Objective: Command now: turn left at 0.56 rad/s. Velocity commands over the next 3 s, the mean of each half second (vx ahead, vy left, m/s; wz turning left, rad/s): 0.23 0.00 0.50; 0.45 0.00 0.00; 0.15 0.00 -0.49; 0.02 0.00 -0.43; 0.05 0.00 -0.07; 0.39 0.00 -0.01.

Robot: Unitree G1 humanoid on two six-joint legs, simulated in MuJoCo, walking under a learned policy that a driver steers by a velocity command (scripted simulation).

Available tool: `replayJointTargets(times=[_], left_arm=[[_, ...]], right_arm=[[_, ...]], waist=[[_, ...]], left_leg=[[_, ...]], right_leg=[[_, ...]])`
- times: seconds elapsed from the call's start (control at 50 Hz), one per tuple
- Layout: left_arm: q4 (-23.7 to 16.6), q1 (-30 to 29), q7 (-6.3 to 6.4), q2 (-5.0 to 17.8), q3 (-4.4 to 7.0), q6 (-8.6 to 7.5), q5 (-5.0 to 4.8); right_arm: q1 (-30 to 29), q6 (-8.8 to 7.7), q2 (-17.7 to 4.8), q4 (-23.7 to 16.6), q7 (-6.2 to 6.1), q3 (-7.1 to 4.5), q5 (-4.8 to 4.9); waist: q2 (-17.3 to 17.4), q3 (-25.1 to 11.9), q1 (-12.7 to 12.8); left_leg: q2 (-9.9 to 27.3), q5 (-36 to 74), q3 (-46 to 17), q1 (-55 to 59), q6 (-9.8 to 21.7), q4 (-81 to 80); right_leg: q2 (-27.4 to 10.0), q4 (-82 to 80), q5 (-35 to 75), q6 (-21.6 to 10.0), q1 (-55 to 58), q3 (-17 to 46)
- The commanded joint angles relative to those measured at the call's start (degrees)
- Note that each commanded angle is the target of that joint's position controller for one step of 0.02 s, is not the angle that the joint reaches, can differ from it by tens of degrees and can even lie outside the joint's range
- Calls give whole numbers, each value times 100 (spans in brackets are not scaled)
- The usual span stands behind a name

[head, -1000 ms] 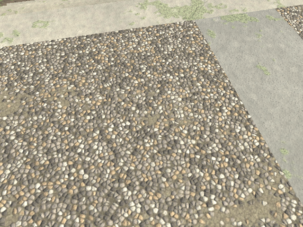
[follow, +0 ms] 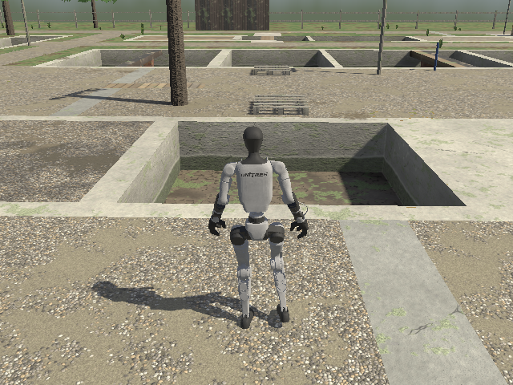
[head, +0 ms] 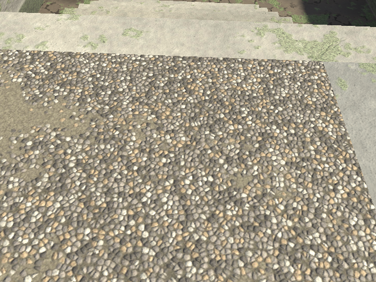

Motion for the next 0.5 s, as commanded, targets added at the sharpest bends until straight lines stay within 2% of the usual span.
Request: replayJointTargets(times=[0.02, 0.08, 0.12, 0.16, 0.18, 0.2, 0.22, 0.24, 0.26, 0.28, 0.3, 0.32, 0.36, 0.42, 0.46, 0.5], left_arm=[[-345, -92, -49, 484, 88, -100, -18], [-374, -50, -132, 546, 88, -188, -49], [-361, 128, -215, 593, 97, -256, -95], [-251, 523, -270, 586, 129, -302, -132], [-176, 904, -249, 829, 201, -307, -88], [-164, 1261, -201, 1163, 245, -281, 33], [-189, 1169, -286, 1414, 292, -342, 257], [-369, 744, -274, 1129, 238, -409, 210], [-445, 508, -229, 846, 167, -424, 84], [-505, 463, -199, 748, 125, -415, 21], [-475, 573, -176, 723, 100, -415, 5], [-423, 786, -179, 702, 76, -446, 32], [-290, 1178, -235, 690, 63, -510, 63], [-205, 1403, -306, 791, 73, -535, 25], [-190, 1414, -330, 935, 95, -521, -32], [-138, 1552, -358, 1044, 115, -503, -78]], right_arm=[[-81, -8, -1013, -401, -40, -277, -11], [-157, 39, -1018, -488, -34, -291, -8], [-218, 69, -985, -552, -36, -278, 34], [-379, 98, -885, -626, -53, -225, 85], [-288, 82, -676, -654, -56, -158, 76], [-75, 39, -282, -664, -37, -67, 79], [-356, -92, -604, -957, 0, -145, 76], [-365, -153, -968, -927, 34, -228, 37], [-199, -152, -1056, -780, 68, -278, 14], [-43, -133, -984, -660, 86, -286, -12], [-57, -144, -853, -652, 134, -259, -19], [-123, -183, -701, -668, 175, -220, -11], [-229, -261, -467, -712, 213, -147, 26], [-543, -338, -402, -844, 233, -93, 13], [-828, -382, -301, -951, 284, -23, -11], [-1059, -422, -222, -1021, 346, 37, 17]], waist=[[834, -531, 16], [895, -587, 14], [886, -732, 86], [816, -595, 382], [417, -694, 476], [-719, -877, 396], [-1374, -312, 356], [-1131, 40, 209], [-992, 105, 146], [-874, 1, 121], [-803, 53, 199], [-683, 70, 287], [-619, 133, 408], [-637, 247, 508], [-695, 293, 560], [-706, 355, 654]], left_leg=[[1401, 285, -1839, 738, 839, -713], [1379, 565, -2132, 763, 827, -609], [1268, -392, -2293, 665, 760, -637], [890, -1712, -2205, -54, 489, -495], [562, -2461, -1855, -904, 184, 198], [-189, -2695, -617, -1851, -137, 1842], [-62, -2410, -414, -2832, -152, 2637], [356, -1885, -404, -2954, -228, 3169], [450, -1438, -290, -2971, -340, 3391], [518, -1129, -153, -2904, -453, 3631], [584, -818, -44, -2941, -541, 3884], [633, -557, 25, -2862, -571, 3999], [673, -194, 84, -2885, -600, 3825], [770, 182, 232, -2789, -636, 2888], [893, 391, 560, -2359, -658, 2123], [863, 336, 812, -1812, -632, 1555]], right_leg=[[99, -490, 40, 24, -54, 7], [169, -937, -38, -37, 304, 20], [185, -1523, 64, -160, 792, -62], [137, -2732, 654, -377, 1879, -268], [-548, -2998, 423, -655, 2854, 226], [-1735, -3308, -712, -1179, 3493, 1613], [-2397, -3888, -1688, -1758, 2873, 3064], [-2307, -3943, -1868, -1757, 2612, 2762], [-1968, -3954, -1596, -1508, 2613, 2156], [-1723, -3931, -1243, -1309, 2707, 1698], [-1625, -3985, -801, -1262, 2667, 1325], [-1526, -4050, -475, -1265, 2553, 1027], [-1418, -4147, -122, -1354, 2544, 635], [-1401, -4257, 264, -1463, 2623, 294], [-1372, -4269, 625, -1457, 2450, 3], [-1379, -4215, 866, -1458, 2229, -212]])
Next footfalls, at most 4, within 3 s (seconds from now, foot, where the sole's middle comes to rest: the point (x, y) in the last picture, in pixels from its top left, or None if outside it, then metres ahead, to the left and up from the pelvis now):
0.18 right None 0.07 -0.15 -0.78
0.64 left None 0.22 0.19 -0.78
1.14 right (162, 246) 0.58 0.08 -0.78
1.60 left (101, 245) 0.59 0.29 -0.78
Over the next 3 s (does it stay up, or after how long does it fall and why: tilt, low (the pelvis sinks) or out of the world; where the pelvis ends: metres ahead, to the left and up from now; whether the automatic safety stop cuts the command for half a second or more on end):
stays up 0.71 0.15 -0.01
